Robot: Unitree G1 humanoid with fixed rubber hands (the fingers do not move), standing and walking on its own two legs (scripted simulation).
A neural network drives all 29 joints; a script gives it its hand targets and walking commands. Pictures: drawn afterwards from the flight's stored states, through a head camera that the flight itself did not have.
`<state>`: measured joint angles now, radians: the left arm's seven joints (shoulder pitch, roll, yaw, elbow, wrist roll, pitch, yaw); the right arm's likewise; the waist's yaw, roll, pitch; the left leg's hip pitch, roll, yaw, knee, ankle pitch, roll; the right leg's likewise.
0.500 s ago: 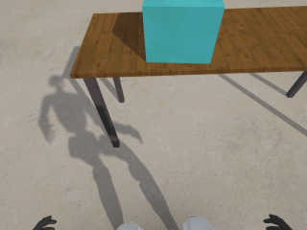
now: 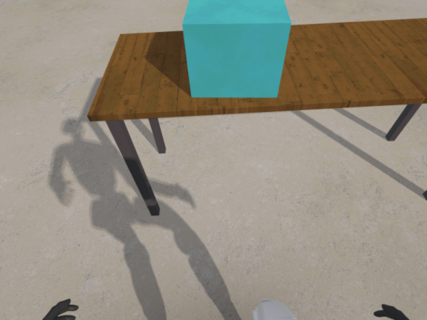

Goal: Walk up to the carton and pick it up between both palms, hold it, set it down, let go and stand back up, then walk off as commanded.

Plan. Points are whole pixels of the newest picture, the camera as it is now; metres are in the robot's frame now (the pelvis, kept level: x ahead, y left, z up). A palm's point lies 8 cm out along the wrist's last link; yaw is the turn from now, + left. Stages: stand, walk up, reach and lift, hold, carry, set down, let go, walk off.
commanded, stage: walk up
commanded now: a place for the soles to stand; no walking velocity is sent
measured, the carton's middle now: (234, 39) +0.88 -0.07 +0.08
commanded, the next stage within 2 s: none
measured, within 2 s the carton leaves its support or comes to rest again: neither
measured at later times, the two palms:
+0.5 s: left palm out of the picture +0.13 +0.29 -0.06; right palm (411, 271) +0.21 -0.36 -0.06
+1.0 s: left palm (86, 285) +0.21 +0.26 -0.04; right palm (406, 222) +0.31 -0.40 -0.06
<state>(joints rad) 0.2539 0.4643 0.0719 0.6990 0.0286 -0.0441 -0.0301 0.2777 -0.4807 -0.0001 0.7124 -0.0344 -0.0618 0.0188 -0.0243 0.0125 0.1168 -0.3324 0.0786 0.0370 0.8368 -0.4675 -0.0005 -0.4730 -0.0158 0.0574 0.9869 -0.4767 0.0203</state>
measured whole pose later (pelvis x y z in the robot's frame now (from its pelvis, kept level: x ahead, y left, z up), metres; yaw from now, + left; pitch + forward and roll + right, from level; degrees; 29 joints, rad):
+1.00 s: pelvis +0.21 -0.07 +0.02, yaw -3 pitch -1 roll +1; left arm 0.52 0.45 0.09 0.71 0.02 -0.05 -0.05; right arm 0.28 -0.49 0.00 0.72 -0.03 -0.06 0.02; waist 0.06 0.02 0.05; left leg -0.56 0.06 -0.01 1.01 -0.41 0.01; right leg -0.31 0.00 0.01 0.65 -0.32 -0.02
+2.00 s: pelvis +0.37 -0.09 +0.01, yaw -2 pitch +0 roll +1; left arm 0.20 0.44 0.02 0.72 0.01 -0.04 -0.03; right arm 0.29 -0.43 0.00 0.74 -0.03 -0.06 -0.01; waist 0.03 -0.02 0.07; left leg -0.39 0.04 0.05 0.74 -0.35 0.01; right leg -0.40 -0.03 -0.01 0.75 -0.36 -0.01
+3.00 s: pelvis +0.33 -0.03 +0.00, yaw -1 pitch -2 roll -2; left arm 0.30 0.45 0.05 0.78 0.01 -0.06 0.03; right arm 0.25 -0.44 0.00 0.75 -0.03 0.02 0.04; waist 0.03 0.05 0.06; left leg -0.44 0.03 0.02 0.84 -0.40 0.02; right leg -0.38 -0.07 -0.01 0.75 -0.34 0.01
